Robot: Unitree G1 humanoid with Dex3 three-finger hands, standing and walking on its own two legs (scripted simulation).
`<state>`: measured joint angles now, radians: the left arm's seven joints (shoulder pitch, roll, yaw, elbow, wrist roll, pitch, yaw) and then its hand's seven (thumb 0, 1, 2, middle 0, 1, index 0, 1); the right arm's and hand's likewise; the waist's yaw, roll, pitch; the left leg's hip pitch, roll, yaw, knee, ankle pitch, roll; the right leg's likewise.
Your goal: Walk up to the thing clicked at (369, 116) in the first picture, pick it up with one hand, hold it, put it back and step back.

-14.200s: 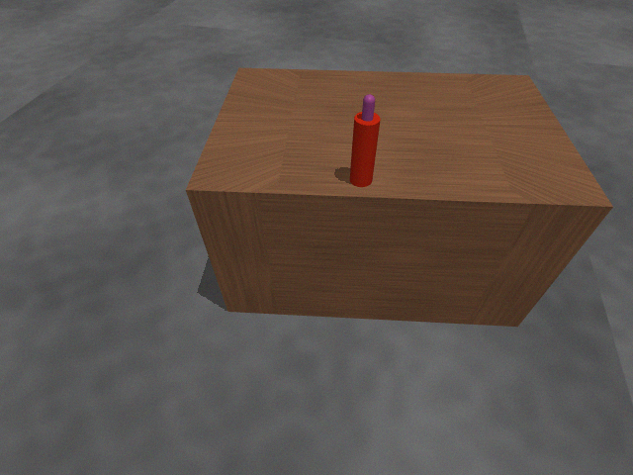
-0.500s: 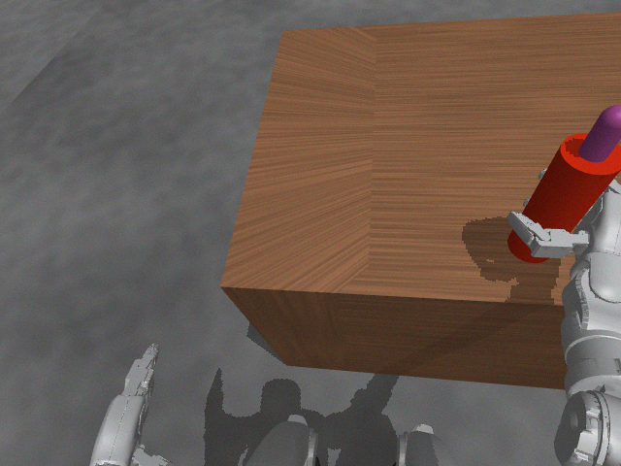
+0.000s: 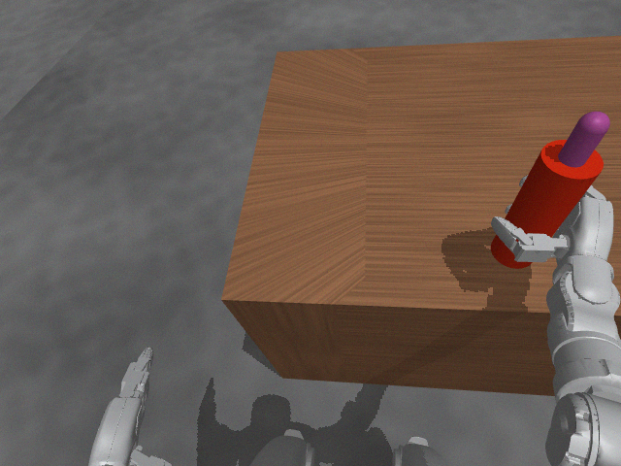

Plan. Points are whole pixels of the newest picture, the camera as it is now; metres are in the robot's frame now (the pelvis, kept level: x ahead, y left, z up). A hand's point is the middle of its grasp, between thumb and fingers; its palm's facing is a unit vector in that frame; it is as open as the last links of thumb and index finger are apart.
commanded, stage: lift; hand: right
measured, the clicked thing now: (546, 197) +0.45 -0.21 +0.08
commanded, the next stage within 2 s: hold in 1.32 s
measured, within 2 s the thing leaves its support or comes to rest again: neither
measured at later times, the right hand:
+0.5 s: hand (545, 205) +0.41 -0.20 +0.10, palm faces +0.21 +0.98 -0.02, open 8.8 cm
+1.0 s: hand (560, 216) +0.36 -0.18 +0.15, palm faces +0.21 +0.98 -0.01, open 8.8 cm
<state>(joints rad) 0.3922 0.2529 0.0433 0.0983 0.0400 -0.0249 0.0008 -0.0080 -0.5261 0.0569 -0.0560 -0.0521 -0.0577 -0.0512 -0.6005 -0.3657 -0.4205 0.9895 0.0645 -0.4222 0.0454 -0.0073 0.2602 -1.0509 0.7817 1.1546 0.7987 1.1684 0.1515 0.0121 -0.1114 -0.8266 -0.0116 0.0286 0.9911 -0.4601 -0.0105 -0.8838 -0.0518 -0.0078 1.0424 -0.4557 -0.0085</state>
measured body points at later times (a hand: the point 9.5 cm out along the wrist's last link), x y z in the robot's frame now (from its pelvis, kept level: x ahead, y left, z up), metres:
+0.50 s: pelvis +0.01 +0.00 +0.03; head +0.05 -0.01 +0.47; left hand +0.15 +0.25 -0.02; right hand +0.40 -0.25 +0.11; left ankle +0.01 +0.13 -0.67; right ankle +0.02 -0.11 -0.67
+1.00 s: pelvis +0.00 +0.01 +0.05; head +0.02 +0.02 +0.50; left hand +0.15 +0.27 -0.02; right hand +0.35 -0.23 +0.16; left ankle +0.01 +0.13 -0.67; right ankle +0.02 -0.11 -0.67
